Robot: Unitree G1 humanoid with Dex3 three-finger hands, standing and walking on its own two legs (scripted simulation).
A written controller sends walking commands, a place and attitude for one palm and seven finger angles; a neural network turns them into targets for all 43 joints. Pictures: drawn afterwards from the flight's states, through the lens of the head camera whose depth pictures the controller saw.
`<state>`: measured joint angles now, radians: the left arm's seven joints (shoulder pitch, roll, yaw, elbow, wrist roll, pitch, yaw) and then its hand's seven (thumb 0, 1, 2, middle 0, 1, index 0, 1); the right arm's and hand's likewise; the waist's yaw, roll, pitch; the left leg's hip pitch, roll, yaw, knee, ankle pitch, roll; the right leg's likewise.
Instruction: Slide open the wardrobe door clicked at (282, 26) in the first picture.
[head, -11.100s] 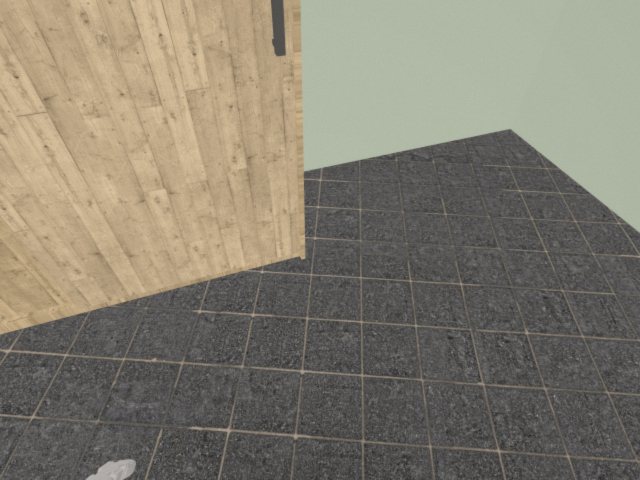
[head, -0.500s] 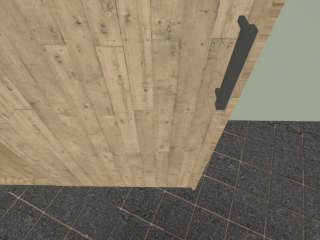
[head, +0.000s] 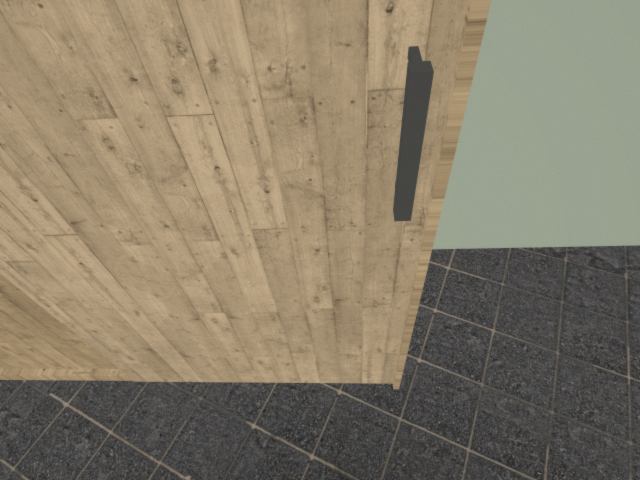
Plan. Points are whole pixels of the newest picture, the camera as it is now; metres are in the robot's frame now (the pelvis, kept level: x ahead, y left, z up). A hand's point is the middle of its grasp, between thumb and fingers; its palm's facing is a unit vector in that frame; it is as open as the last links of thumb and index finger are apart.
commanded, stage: come to a stop and stand still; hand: right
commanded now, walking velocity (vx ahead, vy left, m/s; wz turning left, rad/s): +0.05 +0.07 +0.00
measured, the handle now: (407, 142) +0.46 -0.09 +0.18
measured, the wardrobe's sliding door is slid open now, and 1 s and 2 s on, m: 0.00 0.00 0.00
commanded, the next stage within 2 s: look again from close up in 0.78 s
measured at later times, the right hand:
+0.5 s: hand out of the picture -0.07 -0.10 -0.19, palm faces +0.04 +0.99 -0.14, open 7.4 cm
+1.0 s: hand out of the picture -0.07 -0.08 -0.19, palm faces +0.04 +0.99 -0.13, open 7.4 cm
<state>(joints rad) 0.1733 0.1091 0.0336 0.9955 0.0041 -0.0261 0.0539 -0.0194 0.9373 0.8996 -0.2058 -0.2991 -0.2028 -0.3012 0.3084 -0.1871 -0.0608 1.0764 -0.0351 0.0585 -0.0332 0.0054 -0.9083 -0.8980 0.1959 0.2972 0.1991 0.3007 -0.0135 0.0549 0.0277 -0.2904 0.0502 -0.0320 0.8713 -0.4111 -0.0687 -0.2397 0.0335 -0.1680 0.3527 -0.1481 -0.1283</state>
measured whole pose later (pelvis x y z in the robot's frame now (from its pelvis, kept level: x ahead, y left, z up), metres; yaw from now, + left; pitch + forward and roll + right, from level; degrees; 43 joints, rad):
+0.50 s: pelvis -0.04 +0.05 -0.01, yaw +0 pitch -2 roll +1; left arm 0.40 0.08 0.01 1.17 0.01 0.02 0.03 0.01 0.91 0.90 -0.20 -0.30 -0.20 -0.30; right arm 0.38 -0.11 -0.01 1.15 -0.01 0.01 -0.04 0.01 -0.91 -0.90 0.20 0.30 0.20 0.30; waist 0.03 0.01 -0.01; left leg -0.09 -0.02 0.09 0.42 -0.29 0.03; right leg -0.27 -0.03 -0.14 0.44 -0.13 -0.05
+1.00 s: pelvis -0.02 +0.05 -0.01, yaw -1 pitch -1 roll +2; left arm 0.33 0.11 0.00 1.09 0.01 -0.01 0.04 0.03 0.93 0.90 -0.20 -0.30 -0.20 -0.30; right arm 0.40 -0.07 0.02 1.12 -0.02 -0.04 -0.06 0.00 -0.91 -0.90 0.20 0.30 0.20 0.30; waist 0.02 -0.02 0.03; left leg -0.11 -0.03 0.10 0.45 -0.33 0.03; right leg -0.33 -0.04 -0.13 0.54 -0.21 -0.06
